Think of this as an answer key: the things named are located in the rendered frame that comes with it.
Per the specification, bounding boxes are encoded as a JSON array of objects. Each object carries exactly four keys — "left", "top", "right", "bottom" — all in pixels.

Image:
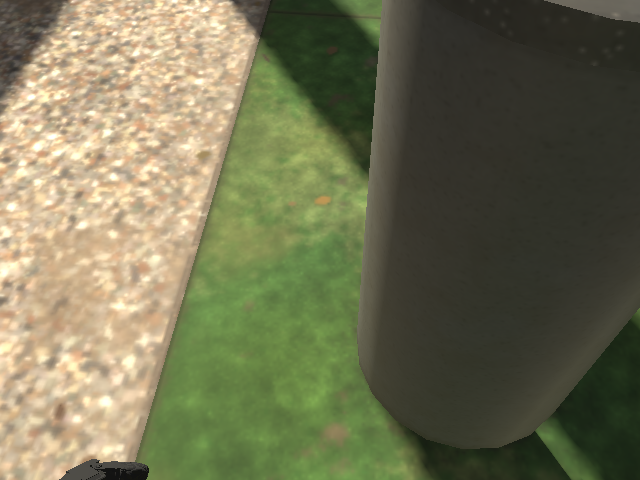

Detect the left robot hand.
[{"left": 59, "top": 459, "right": 149, "bottom": 480}]

